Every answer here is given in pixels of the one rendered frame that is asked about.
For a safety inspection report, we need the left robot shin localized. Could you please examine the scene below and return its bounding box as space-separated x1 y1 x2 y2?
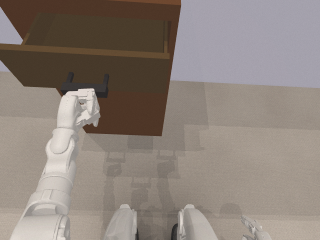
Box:
120 204 136 240

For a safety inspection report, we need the left robot hand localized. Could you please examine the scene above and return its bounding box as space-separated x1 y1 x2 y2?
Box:
57 88 101 133

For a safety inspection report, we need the handle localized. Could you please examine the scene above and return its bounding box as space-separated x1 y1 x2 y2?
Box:
60 72 109 98

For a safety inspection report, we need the cabinet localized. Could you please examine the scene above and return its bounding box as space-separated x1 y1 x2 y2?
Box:
0 0 181 136

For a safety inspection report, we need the drawer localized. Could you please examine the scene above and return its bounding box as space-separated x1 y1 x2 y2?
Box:
0 12 170 94

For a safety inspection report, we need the robot left upper arm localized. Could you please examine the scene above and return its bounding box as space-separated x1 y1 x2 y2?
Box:
12 214 71 240

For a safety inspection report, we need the robot left thigh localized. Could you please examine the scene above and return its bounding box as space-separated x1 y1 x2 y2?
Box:
102 208 137 240

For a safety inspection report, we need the robot left forearm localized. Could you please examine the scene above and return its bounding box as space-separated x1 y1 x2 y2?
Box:
9 127 79 240

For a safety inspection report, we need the right robot hand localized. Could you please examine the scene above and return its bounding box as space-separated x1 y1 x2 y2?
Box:
240 215 272 240

